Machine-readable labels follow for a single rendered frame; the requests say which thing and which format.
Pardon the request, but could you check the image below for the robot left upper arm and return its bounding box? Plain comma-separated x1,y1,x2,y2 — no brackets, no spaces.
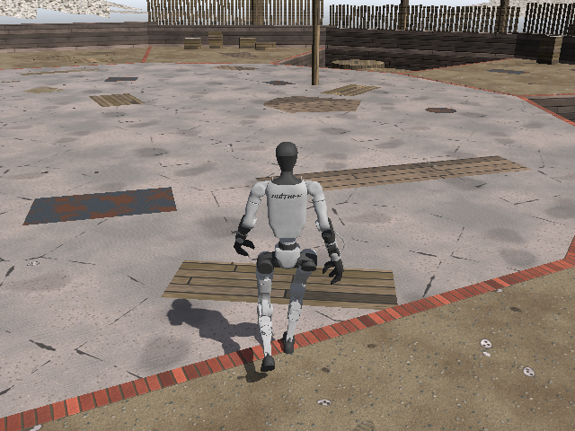
242,180,269,229

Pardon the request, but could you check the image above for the robot right foot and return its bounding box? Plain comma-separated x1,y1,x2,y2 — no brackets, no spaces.
282,331,295,354

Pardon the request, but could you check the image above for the left robot forearm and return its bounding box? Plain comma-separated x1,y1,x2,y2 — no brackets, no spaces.
235,215,251,243

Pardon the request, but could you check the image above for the right robot forearm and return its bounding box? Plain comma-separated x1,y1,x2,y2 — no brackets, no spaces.
322,217,341,261

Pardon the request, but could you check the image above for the robot right upper arm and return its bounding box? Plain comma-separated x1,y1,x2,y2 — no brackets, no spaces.
305,180,331,232

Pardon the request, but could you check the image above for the robot foot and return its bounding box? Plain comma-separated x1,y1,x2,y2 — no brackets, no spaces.
261,355,275,372
282,331,295,354

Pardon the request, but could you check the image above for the robot left hand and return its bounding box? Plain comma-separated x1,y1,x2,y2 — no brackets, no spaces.
234,240,255,256

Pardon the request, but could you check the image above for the robot left foot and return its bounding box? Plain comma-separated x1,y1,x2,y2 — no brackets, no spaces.
261,355,275,372

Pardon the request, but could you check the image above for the robot right hand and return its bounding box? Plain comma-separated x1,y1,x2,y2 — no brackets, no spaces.
323,259,344,285

